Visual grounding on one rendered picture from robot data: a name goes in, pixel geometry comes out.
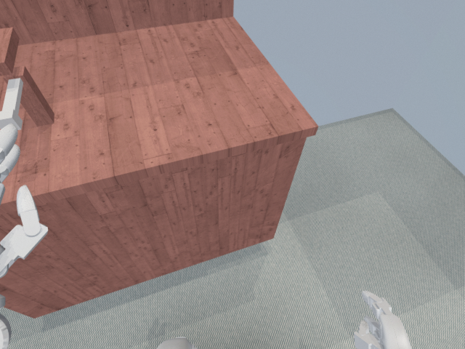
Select tap lever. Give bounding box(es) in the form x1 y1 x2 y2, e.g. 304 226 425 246
0 78 23 130

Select robot right hand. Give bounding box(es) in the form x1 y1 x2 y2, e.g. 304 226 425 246
354 290 411 349

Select counter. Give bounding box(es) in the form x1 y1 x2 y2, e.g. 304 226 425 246
0 0 318 318

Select robot left hand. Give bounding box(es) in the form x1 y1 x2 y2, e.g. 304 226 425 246
0 124 48 278

